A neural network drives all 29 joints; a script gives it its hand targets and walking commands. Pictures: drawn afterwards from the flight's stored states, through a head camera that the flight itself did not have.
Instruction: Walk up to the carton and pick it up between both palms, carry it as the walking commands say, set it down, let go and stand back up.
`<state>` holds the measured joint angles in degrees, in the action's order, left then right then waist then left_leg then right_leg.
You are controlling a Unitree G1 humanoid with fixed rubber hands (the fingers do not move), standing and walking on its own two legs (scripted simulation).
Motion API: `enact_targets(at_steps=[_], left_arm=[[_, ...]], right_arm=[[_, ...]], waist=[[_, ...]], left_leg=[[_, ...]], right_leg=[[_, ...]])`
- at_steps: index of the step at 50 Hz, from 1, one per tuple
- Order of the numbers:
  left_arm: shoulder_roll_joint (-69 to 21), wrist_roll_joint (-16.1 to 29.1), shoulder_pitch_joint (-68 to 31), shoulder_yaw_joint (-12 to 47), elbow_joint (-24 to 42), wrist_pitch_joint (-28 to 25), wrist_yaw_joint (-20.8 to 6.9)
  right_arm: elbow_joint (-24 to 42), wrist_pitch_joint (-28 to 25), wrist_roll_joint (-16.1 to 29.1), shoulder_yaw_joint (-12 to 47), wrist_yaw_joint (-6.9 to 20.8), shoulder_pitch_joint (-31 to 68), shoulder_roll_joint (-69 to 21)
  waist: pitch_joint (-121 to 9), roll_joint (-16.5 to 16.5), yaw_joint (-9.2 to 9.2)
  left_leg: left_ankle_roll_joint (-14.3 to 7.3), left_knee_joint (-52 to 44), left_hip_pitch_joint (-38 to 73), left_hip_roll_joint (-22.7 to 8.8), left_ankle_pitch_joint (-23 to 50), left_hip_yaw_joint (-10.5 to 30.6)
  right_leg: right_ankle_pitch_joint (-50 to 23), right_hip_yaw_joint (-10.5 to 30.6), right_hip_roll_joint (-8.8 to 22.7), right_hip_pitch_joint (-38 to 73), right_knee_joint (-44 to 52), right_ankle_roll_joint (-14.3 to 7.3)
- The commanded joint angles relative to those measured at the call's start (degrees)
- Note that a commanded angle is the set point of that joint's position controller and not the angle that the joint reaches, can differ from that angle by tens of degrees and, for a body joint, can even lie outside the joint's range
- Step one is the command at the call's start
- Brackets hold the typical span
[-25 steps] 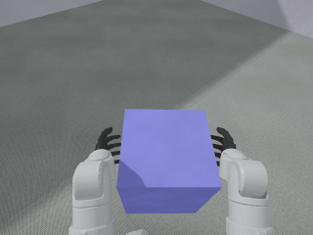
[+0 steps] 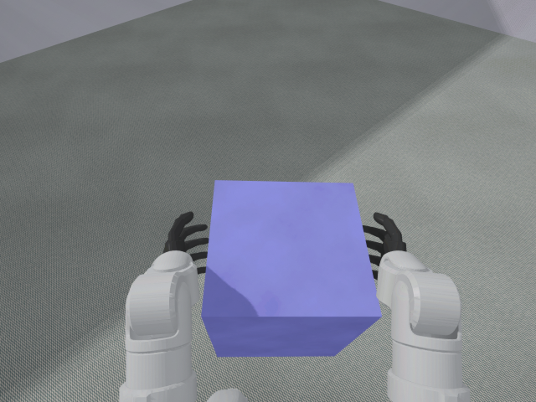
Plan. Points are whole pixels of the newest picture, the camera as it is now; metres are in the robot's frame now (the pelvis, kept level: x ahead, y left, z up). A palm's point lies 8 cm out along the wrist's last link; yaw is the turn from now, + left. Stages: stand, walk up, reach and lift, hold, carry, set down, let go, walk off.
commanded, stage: carry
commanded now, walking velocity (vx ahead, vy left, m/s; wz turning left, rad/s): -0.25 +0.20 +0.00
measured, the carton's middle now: (280, 276) +0.31 +0.02 -0.01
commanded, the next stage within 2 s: none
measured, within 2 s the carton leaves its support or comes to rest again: neither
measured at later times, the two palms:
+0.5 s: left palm (98, 361) +0.15 +0.22 +0.08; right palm (350, 382) +0.15 -0.07 +0.06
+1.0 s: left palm out of the picture +0.01 +0.37 +0.08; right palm out of the picture +0.02 +0.08 +0.08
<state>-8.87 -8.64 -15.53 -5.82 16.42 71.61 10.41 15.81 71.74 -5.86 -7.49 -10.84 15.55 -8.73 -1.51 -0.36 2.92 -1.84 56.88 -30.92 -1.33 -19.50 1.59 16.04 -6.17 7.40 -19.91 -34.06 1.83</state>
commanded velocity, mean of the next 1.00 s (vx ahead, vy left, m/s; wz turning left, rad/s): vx -0.25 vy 0.20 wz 0.00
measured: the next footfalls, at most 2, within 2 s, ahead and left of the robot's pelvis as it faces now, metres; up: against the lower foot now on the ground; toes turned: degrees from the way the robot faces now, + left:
left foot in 0.10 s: +0.04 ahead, +0.18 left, +0.00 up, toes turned +2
right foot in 0.42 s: -0.09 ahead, -0.02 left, +0.00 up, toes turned -10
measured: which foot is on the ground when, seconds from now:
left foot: up 0.00-0.08, down 0.10-0.42, up 0.44-0.80, down 0.82-1.00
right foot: down 0.00-0.10, up 0.12-0.40, down 0.42-0.82, up 0.84-1.00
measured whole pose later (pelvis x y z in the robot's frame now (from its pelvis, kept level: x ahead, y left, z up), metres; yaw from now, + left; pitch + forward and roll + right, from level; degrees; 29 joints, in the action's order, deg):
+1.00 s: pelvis -0.27 +0.21 +0.00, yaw -1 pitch +2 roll -3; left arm -8.9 -8.1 -15.8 -7.1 16.9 71.7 10.7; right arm 15.3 71.3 -5.8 -7.3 -11.1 16.7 -9.2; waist 0.4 -0.6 2.6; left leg -2.7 32.8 -25.7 -0.2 -9.7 -1.2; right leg 27.3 -5.3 2.6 -32.5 -72.1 2.2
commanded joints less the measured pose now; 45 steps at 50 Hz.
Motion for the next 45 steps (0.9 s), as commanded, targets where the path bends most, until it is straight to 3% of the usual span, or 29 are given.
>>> enact_targets(at_steps=[1,2,3,4,5,6,7,8,9,12,15,17,18,19,20,21,22,24,25,27,31,35,37,38,39,40,41,43,45], left_arm=[[-54.24,29.91,-34.01,39.04,6.44,-0.67,-19.85],[-54.56,30.06,-34.60,39.50,6.93,-0.87,-19.80],[-55.07,30.34,-35.58,40.62,7.81,-1.08,-19.64],[-55.25,30.55,-36.82,41.65,9.33,-1.32,-19.49],[-55.59,31.07,-37.85,42.61,10.43,-1.42,-19.40],[-56.59,31.46,-37.12,42.75,9.32,-1.27,-19.54],[-57.58,32.03,-38.72,43.06,10.12,-1.84,-19.71],[-58.55,31.59,-36.89,42.74,8.91,-2.05,-19.79],[-58.14,31.98,-37.37,42.44,10.20,-2.45,-19.67],[-57.22,31.76,-37.96,41.72,11.63,-2.29,-19.47],[-56.02,32.08,-36.33,40.43,11.26,-1.27,-19.63],[-55.78,31.30,-32.56,39.53,9.57,-1.14,-19.93],[-56.36,31.10,-32.12,39.55,9.31,-1.36,-20.23],[-56.47,30.93,-31.83,39.38,8.99,-1.66,-20.57],[-55.70,30.78,-31.91,39.03,8.93,-1.93,-20.93],[-56.39,31.30,-31.38,38.60,8.91,-2.19,-21.30],[-56.64,30.77,-30.59,37.35,7.52,-2.32,-21.57],[-56.49,29.46,-31.53,37.30,7.58,-2.13,-21.65],[-56.46,29.93,-33.33,37.31,8.40,-2.26,-21.65],[-55.44,30.61,-35.97,37.19,9.52,-1.91,-21.39],[-53.90,29.38,-32.66,36.04,6.34,-1.52,-21.35],[-53.20,29.54,-32.61,37.16,5.85,-1.74,-21.03],[-53.20,29.54,-33.67,38.18,6.16,-1.77,-20.56],[-53.86,29.33,-33.97,38.70,6.18,-1.60,-20.37],[-54.20,29.22,-34.49,39.63,6.13,-1.55,-20.10],[-54.36,29.26,-35.04,40.51,6.62,-1.43,-19.94],[-55.87,29.62,-36.80,41.68,7.20,-1.70,-19.90],[-57.57,30.51,-38.44,42.01,7.34,-2.27,-19.80],[-57.46,31.26,-37.61,42.04,8.02,-2.41,-19.49]], right_arm=[[6.02,-0.40,25.44,40.43,18.71,33.25,-53.57],[6.30,-0.66,25.60,40.56,18.94,33.54,-53.75],[5.67,-0.93,25.45,39.97,19.39,33.04,-54.49],[5.56,-1.33,25.33,39.18,19.75,32.79,-54.53],[6.04,-1.54,24.81,38.94,19.90,32.13,-54.41],[5.09,-1.28,24.18,38.84,20.02,30.68,-55.23],[4.72,-1.47,23.90,39.05,20.13,30.28,-55.79],[5.11,-1.47,23.63,38.84,20.11,29.72,-56.10],[7.53,-1.87,24.27,39.19,20.13,32.06,-55.75],[7.94,-2.07,24.30,39.10,19.80,32.19,-56.18],[7.13,-1.96,22.87,38.51,18.98,29.32,-55.63],[6.48,-1.94,22.13,39.16,18.52,27.20,-55.09],[7.10,-2.09,22.20,40.00,18.39,27.50,-54.97],[8.45,-2.35,22.81,41.04,18.24,29.13,-54.98],[10.56,-2.33,23.29,41.98,18.14,30.78,-55.37],[11.65,-2.43,24.14,42.88,17.90,33.39,-55.53],[13.01,-2.58,25.34,44.21,17.70,36.77,-56.30],[10.67,-2.45,25.73,43.72,18.18,37.16,-56.36],[10.24,-2.50,25.95,43.54,18.15,36.35,-56.75],[9.25,-2.05,25.77,42.78,17.72,36.76,-56.20],[7.88,-1.50,25.47,42.43,17.24,35.04,-55.35],[6.78,-1.40,25.55,41.90,17.73,33.54,-54.49],[5.64,-1.34,25.77,41.53,18.32,33.00,-54.40],[4.40,-1.32,25.81,40.70,18.83,32.69,-54.54],[2.17,-1.41,25.20,39.54,19.62,30.74,-55.57],[0.51,-1.46,24.40,38.55,20.08,28.82,-55.33],[0.67,-1.53,23.69,38.52,20.67,28.49,-56.62],[0.17,-1.73,23.25,38.03,21.05,27.73,-57.19],[3.84,-1.89,24.18,37.33,21.18,30.70,-55.57]], waist=[[-17.87,17.06,-3.81],[-19.43,12.89,-4.04],[-20.97,3.33,-4.16],[-21.70,-11.00,-4.35],[-21.09,-19.45,-4.68],[-21.18,-16.25,-4.60],[-19.53,-13.56,-4.47],[-18.35,-11.51,-4.03],[-18.23,-9.99,-3.62],[-19.73,-7.76,-3.11],[-24.44,-11.84,-3.74],[-26.40,-11.80,-3.47],[-26.21,-9.39,-3.27],[-25.85,-1.28,-2.87],[-23.35,18.75,-3.04],[-19.12,23.24,-2.92],[-17.81,17.55,-2.09],[-15.36,6.74,-2.48],[-16.35,5.32,-2.61],[-18.72,6.69,-2.98],[-19.10,12.15,-3.08],[-19.11,16.03,-3.64],[-20.20,15.05,-4.31],[-21.62,7.50,-4.57],[-19.97,-6.92,-5.31],[-17.30,-23.02,-4.94],[-14.05,-21.59,-4.70],[-13.24,-14.61,-4.18],[-16.63,-10.44,-3.16]], left_leg=[[3.87,-27.38,8.76,1.59,1.69,-8.33],[2.93,-33.31,14.28,0.58,6.30,-7.04],[1.88,-35.64,21.02,-3.54,20.42,-1.72],[-1.84,-33.58,28.10,-12.85,45.20,10.01],[-6.70,-32.97,26.56,-18.93,55.93,17.33],[-9.34,-33.65,20.27,-18.31,49.45,12.76],[-9.56,-35.97,14.10,-14.97,31.56,7.68],[-8.66,-36.40,14.54,-12.93,21.31,6.33],[-7.25,-35.95,15.00,-11.12,18.45,4.76],[-7.31,-33.79,20.12,-9.68,27.56,4.38],[-9.76,-31.18,28.54,-12.11,45.79,10.96],[-9.22,-29.84,27.93,-11.97,46.91,11.34],[-6.73,-28.66,23.04,-10.85,41.96,9.58],[-3.15,-24.71,12.76,-7.53,30.20,6.15],[0.91,-15.81,-4.14,-0.17,0.96,-1.51],[2.33,0.51,-12.41,1.11,-12.44,-3.30],[1.69,10.76,-12.31,0.43,-10.80,2.28],[1.95,15.48,-8.80,0.16,-4.35,3.80],[2.63,17.06,-8.48,0.89,-3.08,2.41],[3.92,12.91,-8.79,1.01,-2.78,0.46],[4.57,1.01,-5.16,0.67,-4.53,-2.28],[3.33,-14.12,5.19,-1.09,-2.83,-3.04],[2.31,-25.74,12.63,-0.48,0.92,-4.75],[1.41,-30.24,18.30,-1.65,-0.18,-1.95],[0.09,-36.89,21.68,-6.13,2.93,5.68],[-3.67,-41.29,20.12,-17.79,14.76,23.76],[-4.94,-43.05,11.58,-17.67,14.23,20.63],[-4.32,-44.58,5.38,-11.79,-7.02,10.63],[-2.53,-40.43,11.47,-8.41,1.16,4.04]], right_leg=[[-45.25,7.69,11.99,12.02,0.92,-6.40],[-35.41,5.75,9.62,9.29,-2.21,-4.15],[-18.01,3.33,5.47,3.02,-6.15,-1.36],[11.70,0.97,-0.27,-9.47,-13.58,1.10],[25.32,1.15,-5.13,-15.60,-29.04,2.45],[26.37,4.68,-4.26,-12.41,-37.67,1.44],[22.91,3.96,-4.42,-9.72,-40.44,0.64],[17.62,3.70,-3.88,-10.98,-41.45,0.53],[14.88,3.50,-3.77,-10.75,-40.89,0.49],[14.78,0.94,-5.27,-9.09,-30.98,0.44],[17.34,0.99,-6.60,-4.53,-13.78,-0.08],[10.28,-0.19,-6.98,2.93,-0.49,-0.65],[2.29,1.40,-4.52,8.88,7.15,-1.21],[-4.48,8.21,1.91,17.75,10.45,-2.27],[-27.16,25.29,18.46,25.10,11.08,-6.94],[-37.24,27.99,26.39,20.71,11.74,-13.75],[-36.49,25.61,24.44,16.41,11.62,-16.26],[-24.18,16.94,16.06,10.60,10.95,-11.02],[-26.15,15.47,14.56,10.62,10.14,-10.54],[-36.97,13.65,13.44,14.80,6.79,-10.57],[-40.68,13.19,13.60,16.09,6.83,-10.60],[-27.23,11.19,14.20,8.25,8.38,-8.88],[-15.42,9.69,13.50,3.96,7.10,-6.72],[-4.49,6.59,9.97,-0.60,1.37,-5.01],[8.46,1.26,3.42,-9.40,-7.02,-2.48],[20.98,-0.25,-5.63,-19.83,-24.59,1.38],[22.88,6.93,-7.00,-16.83,-35.67,0.74],[16.34,7.09,-7.75,-14.94,-46.03,-0.47],[10.45,4.00,-6.37,-13.25,-45.44,0.10]])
